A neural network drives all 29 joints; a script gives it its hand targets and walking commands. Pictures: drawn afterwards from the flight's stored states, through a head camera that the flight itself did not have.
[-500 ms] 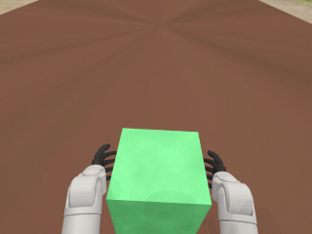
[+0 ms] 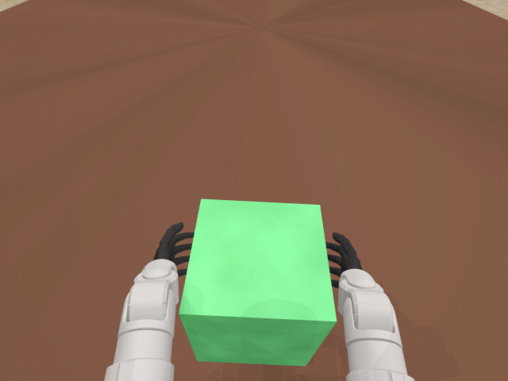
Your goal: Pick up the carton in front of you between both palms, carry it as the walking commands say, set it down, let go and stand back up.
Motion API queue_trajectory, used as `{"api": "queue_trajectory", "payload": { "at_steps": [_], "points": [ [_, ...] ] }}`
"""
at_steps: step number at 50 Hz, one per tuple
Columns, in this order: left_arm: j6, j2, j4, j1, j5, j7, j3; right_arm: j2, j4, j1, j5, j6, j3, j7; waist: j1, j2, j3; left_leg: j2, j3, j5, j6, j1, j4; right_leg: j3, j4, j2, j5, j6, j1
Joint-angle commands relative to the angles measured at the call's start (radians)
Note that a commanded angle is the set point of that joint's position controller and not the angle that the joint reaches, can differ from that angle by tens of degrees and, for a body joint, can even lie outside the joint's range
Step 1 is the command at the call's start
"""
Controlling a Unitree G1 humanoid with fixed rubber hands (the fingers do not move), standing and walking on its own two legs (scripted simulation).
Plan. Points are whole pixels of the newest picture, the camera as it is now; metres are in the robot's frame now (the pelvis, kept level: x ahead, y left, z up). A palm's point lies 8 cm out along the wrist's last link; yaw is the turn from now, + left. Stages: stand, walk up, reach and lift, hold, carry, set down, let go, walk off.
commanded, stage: carry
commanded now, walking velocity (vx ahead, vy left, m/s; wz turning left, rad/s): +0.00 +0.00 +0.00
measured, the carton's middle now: (255, 286) +0.32 +0.00 -0.04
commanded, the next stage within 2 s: hold in 1.78 s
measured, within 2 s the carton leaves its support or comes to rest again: neither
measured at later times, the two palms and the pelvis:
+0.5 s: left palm (159, 267) +0.31 +0.16 +0.04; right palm (342, 276) +0.30 -0.14 +0.04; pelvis +0.01 +0.01 +0.00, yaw +0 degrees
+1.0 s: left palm (146, 265) +0.31 +0.18 +0.04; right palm (328, 273) +0.31 -0.11 +0.04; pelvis +0.01 +0.03 +0.00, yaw +0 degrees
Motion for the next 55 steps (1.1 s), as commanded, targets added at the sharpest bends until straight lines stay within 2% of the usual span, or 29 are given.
{"api": "queue_trajectory", "payload": {
  "at_steps": [1, 3, 5, 7, 9, 10, 12, 13, 14, 17, 18, 19, 22, 25, 26, 27, 28, 29, 31, 32, 35, 37, 40, 44, 46, 47, 50, 53, 55],
  "points": [
    [0.012, -0.918, -0.072, -0.443, -0.289, -0.228, -0.610, 0.916, -0.141, -0.517, 0.294, -0.030, 0.628, 0.224, -0.003, -0.029, -0.299, 0.105, -0.097, 0.003, 0.036, -0.037, -0.112, 0.139, -0.056, -0.110, 0.003, 0.037, 0.258],
    [0.019, -0.888, -0.070, -0.434, -0.266, -0.227, -0.585, 0.914, -0.122, -0.498, 0.281, -0.018, 0.587, 0.223, -0.003, -0.046, -0.272, 0.083, -0.079, 0.019, 0.026, -0.038, -0.108, 0.149, -0.086, -0.103, -0.043, 0.046, 0.220],
    [0.026, -0.901, -0.055, -0.389, -0.256, -0.224, -0.576, 0.881, -0.152, -0.528, 0.296, -0.024, 0.599, 0.224, 0.001, 0.076, -0.255, 0.107, -0.085, 0.039, 0.024, -0.034, -0.127, 0.136, -0.065, -0.109, 0.021, 0.034, 0.213],
    [0.019, -0.867, -0.040, -0.413, -0.243, -0.223, -0.556, 0.899, -0.082, -0.474, 0.260, -0.014, 0.553, 0.217, 0.000, -0.025, -0.255, 0.088, -0.096, 0.016, 0.029, -0.040, -0.140, 0.144, -0.063, -0.102, -0.026, 0.041, 0.221],
    [0.019, -0.874, -0.030, -0.421, -0.227, -0.221, -0.554, 0.900, -0.070, -0.516, 0.254, -0.019, 0.560, 0.222, 0.000, -0.045, -0.179, 0.094, -0.096, 0.025, 0.030, -0.052, -0.138, 0.136, -0.093, -0.091, -0.046, 0.050, 0.162],
    [0.024, -0.873, -0.011, -0.404, -0.232, -0.220, -0.562, 0.883, -0.103, -0.526, 0.262, -0.022, 0.558, 0.224, 0.000, 0.021, -0.200, 0.090, -0.099, 0.003, 0.031, -0.049, -0.142, 0.167, -0.098, -0.111, -0.065, 0.041, 0.173],
    [0.007, -0.919, -0.058, -0.474, -0.271, -0.225, -0.582, 0.904, -0.109, -0.519, 0.273, -0.019, 0.583, 0.220, 0.002, -0.050, -0.265, 0.090, -0.099, 0.028, 0.040, -0.044, -0.137, 0.156, -0.057, -0.117, -0.002, 0.037, 0.231],
    [0.012, -0.932, -0.057, -0.445, -0.277, -0.228, -0.598, 0.902, -0.161, -0.556, 0.303, -0.026, 0.622, 0.222, 0.009, -0.006, -0.270, 0.091, -0.089, 0.051, 0.023, -0.050, -0.108, 0.152, -0.056, -0.127, 0.040, 0.033, 0.236],
    [0.010, -0.894, -0.073, -0.459, -0.261, -0.224, -0.584, 0.900, -0.087, -0.516, 0.273, -0.018, 0.574, 0.226, 0.009, -0.053, -0.273, 0.071, -0.088, 0.039, 0.020, -0.010, -0.097, 0.172, -0.077, -0.119, 0.018, 0.029, 0.202],
    [0.014, -0.909, -0.087, -0.466, -0.275, -0.221, -0.611, 0.895, -0.114, -0.484, 0.260, -0.019, 0.574, 0.225, 0.003, 0.026, -0.256, 0.099, -0.104, 0.123, 0.031, -0.060, -0.099, 0.141, -0.039, -0.112, 0.133, 0.029, 0.225],
    [0.022, -0.869, -0.038, -0.411, -0.238, -0.216, -0.555, 0.894, -0.126, -0.543, 0.296, -0.020, 0.592, 0.226, -0.007, 0.006, -0.309, 0.100, -0.095, 0.155, 0.023, -0.002, -0.101, 0.130, -0.001, -0.111, 0.158, 0.027, 0.247],
    [0.020, -0.929, -0.061, -0.425, -0.271, -0.219, -0.608, 0.898, -0.161, -0.532, 0.315, -0.023, 0.626, 0.224, 0.010, 0.032, -0.331, 0.091, -0.094, 0.137, 0.029, -0.005, -0.089, 0.142, -0.009, -0.112, 0.163, 0.026, 0.255],
    [0.023, -0.892, -0.061, -0.425, -0.262, -0.219, -0.589, 0.885, -0.112, -0.504, 0.282, -0.019, 0.588, 0.222, 0.000, -0.063, -0.282, 0.081, -0.095, 0.049, 0.025, -0.041, -0.121, 0.138, -0.044, -0.104, 0.009, 0.035, 0.248],
    [0.028, -0.900, -0.038, -0.434, -0.261, -0.224, -0.568, 0.900, -0.074, -0.501, 0.283, -0.007, 0.562, 0.234, -0.004, 0.016, -0.246, 0.087, -0.090, 0.042, 0.014, -0.059, -0.107, 0.133, -0.067, -0.096, 0.009, 0.041, 0.204],
    [0.026, -0.897, -0.063, -0.418, -0.242, -0.221, -0.581, 0.877, -0.108, -0.495, 0.261, -0.014, 0.568, 0.232, 0.002, -0.009, -0.273, 0.079, -0.082, 0.007, 0.020, -0.028, -0.096, 0.162, -0.078, -0.112, 0.009, 0.050, 0.224],
    [0.018, -0.920, -0.064, -0.461, -0.272, -0.223, -0.601, 0.893, -0.075, -0.500, 0.263, -0.014, 0.568, 0.233, -0.002, -0.058, -0.281, 0.075, -0.098, 0.044, 0.024, -0.047, -0.091, 0.151, -0.070, -0.101, -0.036, 0.045, 0.235],
    [0.017, -0.930, -0.072, -0.434, -0.275, -0.223, -0.590, 0.888, -0.141, -0.520, 0.282, -0.019, 0.583, 0.230, 0.000, -0.050, -0.271, 0.094, -0.094, 0.073, 0.024, -0.047, -0.103, 0.123, -0.054, -0.098, 0.033, 0.045, 0.225],
    [0.017, -0.922, -0.106, -0.464, -0.287, -0.217, -0.636, 0.901, -0.142, -0.534, 0.300, -0.022, 0.593, 0.231, -0.001, 0.035, -0.239, 0.090, -0.076, 0.063, 0.024, -0.046, -0.100, 0.137, -0.042, -0.105, 0.106, 0.040, 0.198],
    [0.015, -0.898, -0.070, -0.441, -0.265, -0.219, -0.600, 0.902, -0.129, -0.513, 0.286, -0.025, 0.599, 0.229, 0.002, -0.008, -0.291, 0.087, -0.091, 0.150, 0.030, -0.032, -0.092, 0.129, -0.009, -0.107, 0.148, 0.038, 0.244],
    [0.017, -0.940, -0.095, -0.400, -0.276, -0.218, -0.621, 0.899, -0.151, -0.501, 0.312, -0.020, 0.607, 0.230, 0.000, 0.040, -0.360, 0.096, -0.075, 0.187, 0.026, 0.020, -0.077, 0.139, -0.005, -0.116, 0.196, 0.029, 0.254],
    [0.026, -0.906, -0.101, -0.440, -0.266, -0.216, -0.618, 0.878, -0.149, -0.501, 0.290, -0.015, 0.600, 0.229, 0.006, 0.032, -0.313, 0.102, -0.088, 0.274, 0.039, -0.005, -0.060, 0.115, 0.014, -0.115, 0.246, 0.031, 0.244],
    [0.027, -0.889, -0.112, -0.409, -0.263, -0.215, -0.615, 0.910, -0.109, -0.481, 0.299, -0.006, 0.595, 0.230, -0.002, 0.017, -0.317, 0.104, -0.102, 0.225, 0.030, 0.003, -0.082, 0.109, 0.021, -0.092, 0.148, 0.045, 0.242],
    [0.034, -0.875, -0.052, -0.398, -0.233, -0.215, -0.563, 0.866, -0.115, -0.495, 0.267, -0.014, 0.568, 0.224, -0.007, 0.000, -0.309, 0.102, -0.101, 0.365, 0.032, 0.022, -0.063, 0.092, 0.050, -0.085, 0.184, 0.044, 0.226],
    [0.033, -0.894, -0.084, -0.399, -0.238, -0.205, -0.590, 0.900, -0.155, -0.532, 0.292, -0.027, 0.586, 0.231, -0.005, 0.073, -0.300, 0.090, -0.071, 0.366, 0.032, 0.040, -0.067, 0.098, 0.034, -0.086, 0.192, 0.055, 0.201],
    [0.021, -0.877, -0.144, -0.460, -0.288, -0.206, -0.632, 0.865, -0.124, -0.457, 0.278, -0.015, 0.568, 0.214, -0.006, 0.009, -0.295, 0.099, -0.088, 0.338, 0.038, 0.020, -0.061, 0.070, 0.044, -0.079, 0.170, 0.057, 0.221],
    [0.035, -0.888, -0.070, -0.409, -0.251, -0.209, -0.591, 0.868, -0.130, -0.491, 0.273, -0.015, 0.567, 0.214, 0.005, 0.000, -0.277, 0.105, -0.070, 0.287, 0.040, 0.010, -0.065, 0.092, 0.005, -0.094, 0.165, 0.053, 0.212],
    [0.029, -0.865, -0.086, -0.453, -0.249, -0.211, -0.584, 0.873, -0.102, -0.495, 0.256, -0.014, 0.550, 0.218, -0.003, 0.038, -0.222, 0.109, -0.095, 0.125, 0.045, -0.043, -0.112, 0.085, -0.002, -0.081, 0.036, 0.064, 0.213],
    [0.033, -0.892, -0.024, -0.398, -0.248, -0.213, -0.568, 0.860, -0.142, -0.525, 0.275, -0.018, 0.575, 0.220, 0.004, -0.018, -0.243, 0.095, -0.100, 0.151, 0.042, -0.008, -0.131, 0.102, -0.005, -0.101, 0.062, 0.045, 0.209],
    [0.022, -0.895, -0.094, -0.433, -0.264, -0.217, -0.600, 0.874, -0.118, -0.472, 0.269, -0.015, 0.559, 0.221, 0.006, 0.010, -0.275, 0.095, -0.083, 0.118, 0.055, 0.001, -0.107, 0.116, -0.038, -0.112, 0.087, 0.053, 0.220]
  ]
}}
